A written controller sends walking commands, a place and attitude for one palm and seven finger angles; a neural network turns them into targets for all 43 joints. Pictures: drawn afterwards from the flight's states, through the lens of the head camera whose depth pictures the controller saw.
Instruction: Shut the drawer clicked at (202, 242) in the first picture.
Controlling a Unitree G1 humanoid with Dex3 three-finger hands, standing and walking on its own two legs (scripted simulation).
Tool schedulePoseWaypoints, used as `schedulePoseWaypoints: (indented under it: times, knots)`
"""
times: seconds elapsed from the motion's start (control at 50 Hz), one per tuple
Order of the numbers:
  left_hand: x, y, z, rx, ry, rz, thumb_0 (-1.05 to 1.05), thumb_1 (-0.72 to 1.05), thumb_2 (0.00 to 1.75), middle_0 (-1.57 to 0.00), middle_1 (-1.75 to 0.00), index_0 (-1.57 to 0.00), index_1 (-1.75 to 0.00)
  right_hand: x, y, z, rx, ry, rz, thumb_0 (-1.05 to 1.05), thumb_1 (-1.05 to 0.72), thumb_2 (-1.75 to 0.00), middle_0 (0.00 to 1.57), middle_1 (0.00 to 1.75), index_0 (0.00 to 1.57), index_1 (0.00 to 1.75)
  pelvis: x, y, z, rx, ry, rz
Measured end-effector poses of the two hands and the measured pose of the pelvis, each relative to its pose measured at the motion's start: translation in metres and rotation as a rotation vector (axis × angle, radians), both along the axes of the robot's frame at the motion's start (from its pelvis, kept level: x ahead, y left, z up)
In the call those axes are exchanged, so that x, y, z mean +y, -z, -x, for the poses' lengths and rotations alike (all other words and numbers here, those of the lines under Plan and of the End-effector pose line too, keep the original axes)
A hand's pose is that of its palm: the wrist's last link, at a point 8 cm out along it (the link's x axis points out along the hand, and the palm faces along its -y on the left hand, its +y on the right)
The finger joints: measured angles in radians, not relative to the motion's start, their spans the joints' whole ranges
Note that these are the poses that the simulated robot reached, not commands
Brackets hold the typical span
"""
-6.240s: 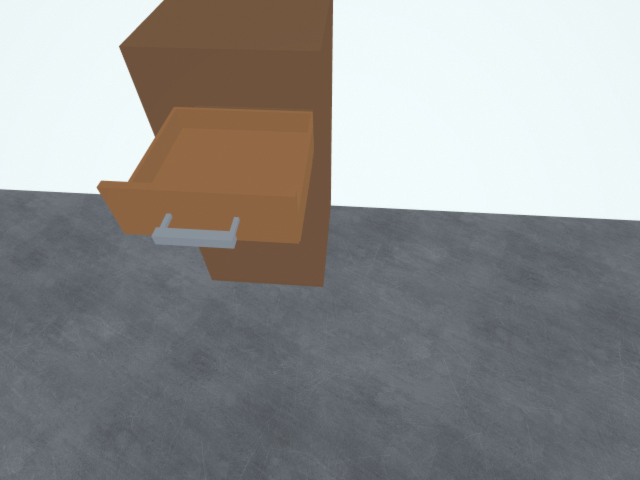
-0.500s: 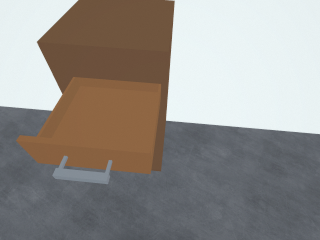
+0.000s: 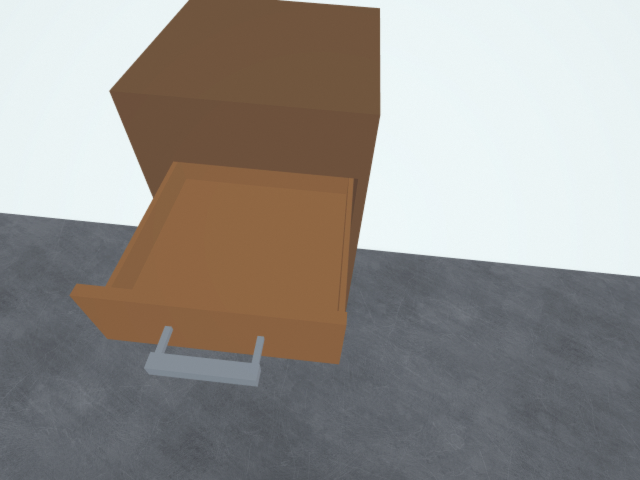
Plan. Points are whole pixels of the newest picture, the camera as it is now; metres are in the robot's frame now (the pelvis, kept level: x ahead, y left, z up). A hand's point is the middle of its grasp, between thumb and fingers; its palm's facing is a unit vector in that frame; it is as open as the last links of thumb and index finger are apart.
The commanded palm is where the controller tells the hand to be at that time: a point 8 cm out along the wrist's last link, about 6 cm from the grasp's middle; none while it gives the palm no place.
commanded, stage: come to a stop and stand still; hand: left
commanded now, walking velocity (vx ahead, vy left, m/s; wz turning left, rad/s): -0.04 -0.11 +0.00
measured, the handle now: (208, 353) +0.29 +0.19 -0.07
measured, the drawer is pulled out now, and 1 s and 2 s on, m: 0.30 0.30 0.30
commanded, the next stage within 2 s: look again from close up in 0.82 s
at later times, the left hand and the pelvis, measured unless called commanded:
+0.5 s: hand out of the picture +0.06 +0.19 -0.16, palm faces -0.02 -0.97 -0.23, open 7.4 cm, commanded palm none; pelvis +0.03 +0.01 +0.01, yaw +0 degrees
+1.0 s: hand out of the picture +0.07 +0.19 -0.16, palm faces +0.00 -0.97 -0.23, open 7.3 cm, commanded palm none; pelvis +0.05 +0.01 +0.01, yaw +0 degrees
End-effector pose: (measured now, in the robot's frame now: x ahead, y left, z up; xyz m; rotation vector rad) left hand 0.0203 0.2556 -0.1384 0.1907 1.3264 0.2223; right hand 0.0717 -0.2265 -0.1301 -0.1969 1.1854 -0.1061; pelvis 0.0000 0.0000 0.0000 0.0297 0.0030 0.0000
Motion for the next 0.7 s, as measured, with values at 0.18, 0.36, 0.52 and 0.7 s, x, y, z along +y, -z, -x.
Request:
schedulePoseWaypoints:
  times: [0.18, 0.36, 0.52, 0.7]
  knots:
    - [-0.029, -0.009, -0.001, -0.008, 0.06, 0.048, 0.01, 0.92, 0.9, -0.2, -0.3, -0.2, -0.3, 0.001, 0.006, 0.04, 0.089, 0.081, -0.031, -0.01, -0.93, -0.9, 0.2, 0.3, 0.2, 0.3, 0.001, -0.008, -0.003, -0.019, 0.012, 0.016]
    - [-0.024, -0.008, -0.006, 0.028, 0.08, 0.038, 0.01, 0.92, 0.9, -0.2, -0.3, -0.2, -0.3, -0.001, 0.01, 0.071, 0.184, 0.115, -0.027, 0.0, -0.91, -0.9, 0.2, 0.3, 0.2, 0.3, 0.003, -0.005, -0.015, 0.011, 0.006, 0.031]
    - [-0.018, -0.011, -0.035, -0.001, 0.074, 0.027, 0.01, 0.91, 0.9, -0.2, -0.3, -0.2, -0.3, 0.015, 0.012, 0.066, 0.235, 0.099, -0.052, 0.0, -0.91, -0.9, 0.2, 0.3, 0.2, 0.3, 0.009, -0.007, -0.03, 0.007, 0.005, 0.025]
    - [-0.013, -0.014, -0.054, -0.017, 0.069, 0.017, 0.01, 0.92, 0.9, -0.2, -0.3, -0.2, -0.3, 0.021, 0.013, 0.034, 0.204, 0.081, -0.056, 0.01, -0.92, -0.9, 0.2, 0.3, 0.2, 0.3, 0.013, -0.009, -0.041, -0.002, 0.006, 0.018]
